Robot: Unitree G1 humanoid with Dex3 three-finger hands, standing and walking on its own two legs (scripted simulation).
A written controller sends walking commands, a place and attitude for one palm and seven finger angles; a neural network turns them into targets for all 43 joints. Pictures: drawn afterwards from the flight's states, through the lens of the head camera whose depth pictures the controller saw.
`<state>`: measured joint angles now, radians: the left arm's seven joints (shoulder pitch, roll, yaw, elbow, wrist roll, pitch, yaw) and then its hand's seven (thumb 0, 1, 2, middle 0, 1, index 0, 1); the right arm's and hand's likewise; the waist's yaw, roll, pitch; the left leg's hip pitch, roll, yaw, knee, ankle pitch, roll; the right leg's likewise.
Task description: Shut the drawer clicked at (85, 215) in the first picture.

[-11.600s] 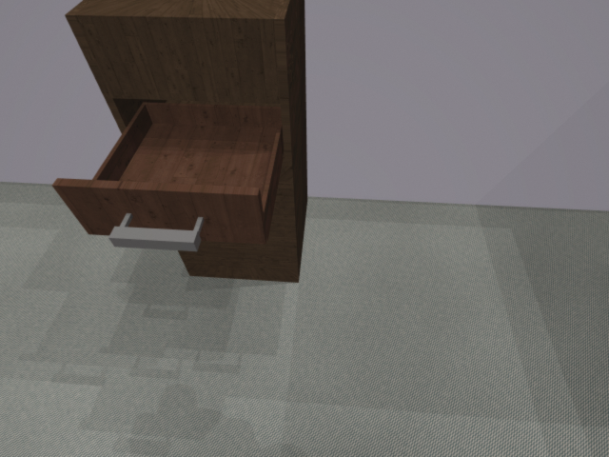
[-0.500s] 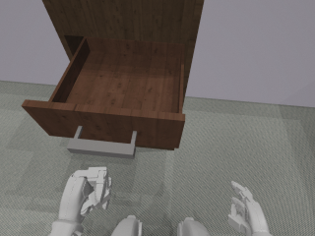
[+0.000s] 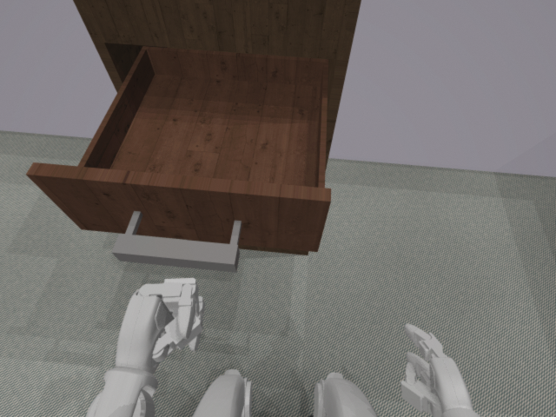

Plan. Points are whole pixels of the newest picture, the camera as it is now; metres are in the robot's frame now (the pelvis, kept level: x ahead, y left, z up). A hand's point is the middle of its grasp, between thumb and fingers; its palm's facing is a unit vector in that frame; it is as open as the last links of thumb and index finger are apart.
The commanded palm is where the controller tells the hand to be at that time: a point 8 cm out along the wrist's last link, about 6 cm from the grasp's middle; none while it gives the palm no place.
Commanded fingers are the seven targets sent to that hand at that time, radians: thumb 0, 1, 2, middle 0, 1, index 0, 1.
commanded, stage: bring the fist close to the handle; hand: left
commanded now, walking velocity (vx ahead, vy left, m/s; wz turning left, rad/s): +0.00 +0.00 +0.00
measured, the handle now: (182, 237) +0.35 +0.15 +0.04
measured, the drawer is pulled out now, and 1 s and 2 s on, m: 0.28 0.25 0.12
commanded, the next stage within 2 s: push the drawer shut in 0.14 s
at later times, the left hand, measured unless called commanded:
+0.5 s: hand (202, 305) +0.26 +0.11 +0.04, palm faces -0.11 -0.99 -0.03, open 3.3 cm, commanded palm +0.25 +0.17 +0.04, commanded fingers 0.00 0.90 0.90 -1.40 -1.60 -1.40 -1.60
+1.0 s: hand (205, 276) +0.30 +0.11 +0.03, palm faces -0.12 -0.99 -0.03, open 3.1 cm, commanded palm +0.30 +0.16 +0.04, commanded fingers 0.00 0.90 0.90 -1.40 -1.60 -1.40 -1.60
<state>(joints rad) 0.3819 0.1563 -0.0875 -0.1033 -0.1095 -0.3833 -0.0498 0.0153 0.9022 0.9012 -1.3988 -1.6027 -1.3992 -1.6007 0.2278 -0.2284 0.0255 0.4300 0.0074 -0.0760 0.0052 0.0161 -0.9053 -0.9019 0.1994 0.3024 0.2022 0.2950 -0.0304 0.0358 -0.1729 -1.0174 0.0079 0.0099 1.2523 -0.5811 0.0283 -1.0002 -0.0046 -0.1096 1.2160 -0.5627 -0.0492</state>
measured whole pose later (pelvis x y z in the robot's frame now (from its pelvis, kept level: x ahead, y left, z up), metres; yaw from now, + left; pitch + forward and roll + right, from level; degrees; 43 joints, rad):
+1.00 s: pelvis -0.02 +0.01 +0.00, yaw +1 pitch +20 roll -2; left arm -0.02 0.18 -0.07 0.21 -0.12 -0.37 -0.04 0.00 0.84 0.94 -1.40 -1.60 -1.40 -1.60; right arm 0.20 -0.25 0.03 0.53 0.01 -0.07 -0.01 0.01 -0.91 -0.90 0.20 0.30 0.20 0.29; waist -0.04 0.03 -0.15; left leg -1.04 0.00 0.00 1.24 -0.54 0.04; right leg -1.01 -0.02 -0.12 1.20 -0.53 -0.04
